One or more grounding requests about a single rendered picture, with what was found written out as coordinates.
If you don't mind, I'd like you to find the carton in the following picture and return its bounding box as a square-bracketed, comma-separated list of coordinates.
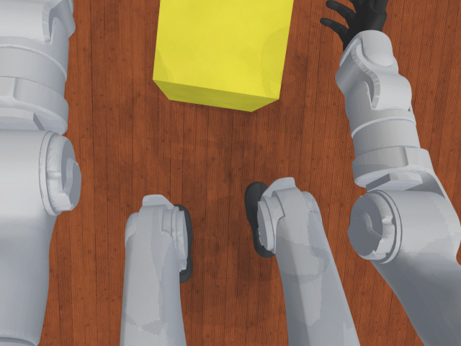
[153, 0, 294, 112]

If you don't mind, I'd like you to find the robot left upper arm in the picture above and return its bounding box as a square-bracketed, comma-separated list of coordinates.
[0, 130, 81, 346]

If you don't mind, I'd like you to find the robot left forearm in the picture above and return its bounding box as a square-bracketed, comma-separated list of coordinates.
[0, 0, 76, 136]

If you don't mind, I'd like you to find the right robot thigh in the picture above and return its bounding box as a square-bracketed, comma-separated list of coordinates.
[258, 187, 360, 346]

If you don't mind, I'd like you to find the robot right upper arm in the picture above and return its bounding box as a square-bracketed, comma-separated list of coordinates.
[347, 190, 461, 346]

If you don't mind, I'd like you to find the robot right forearm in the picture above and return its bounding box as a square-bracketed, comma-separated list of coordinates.
[335, 30, 461, 241]

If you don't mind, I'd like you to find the right robot hand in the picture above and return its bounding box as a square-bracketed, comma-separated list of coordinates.
[320, 0, 388, 50]

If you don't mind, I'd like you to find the robot left foot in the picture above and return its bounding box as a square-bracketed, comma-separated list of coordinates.
[174, 205, 193, 283]

